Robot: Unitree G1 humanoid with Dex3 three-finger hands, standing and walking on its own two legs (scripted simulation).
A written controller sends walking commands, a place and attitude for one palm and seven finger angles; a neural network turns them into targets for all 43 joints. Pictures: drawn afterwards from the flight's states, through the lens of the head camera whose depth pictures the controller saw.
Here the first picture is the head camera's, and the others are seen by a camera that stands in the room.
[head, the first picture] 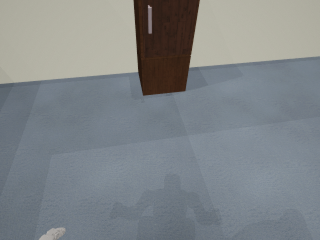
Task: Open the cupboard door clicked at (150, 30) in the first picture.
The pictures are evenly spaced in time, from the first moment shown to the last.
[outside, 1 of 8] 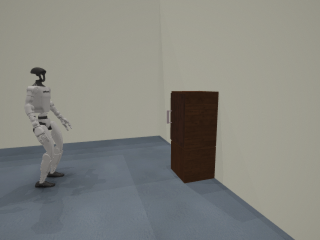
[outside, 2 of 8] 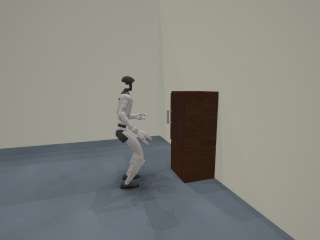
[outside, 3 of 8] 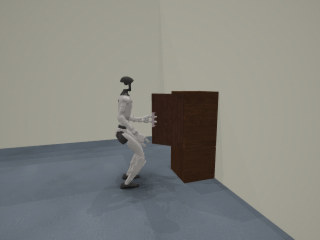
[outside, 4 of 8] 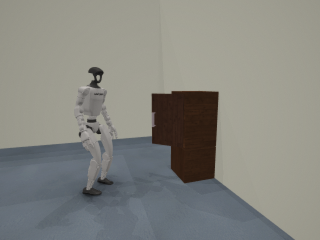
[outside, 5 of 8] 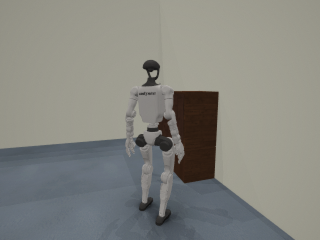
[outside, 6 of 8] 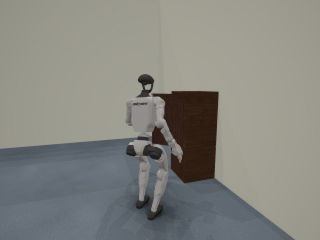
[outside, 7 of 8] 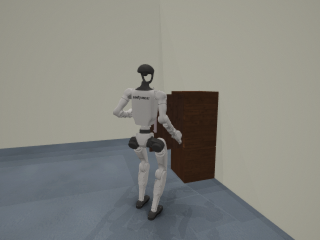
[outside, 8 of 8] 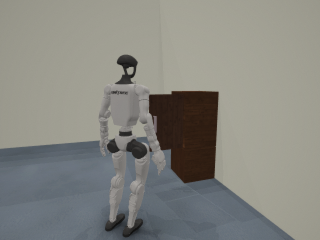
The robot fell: no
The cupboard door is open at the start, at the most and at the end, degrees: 0 93 93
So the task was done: yes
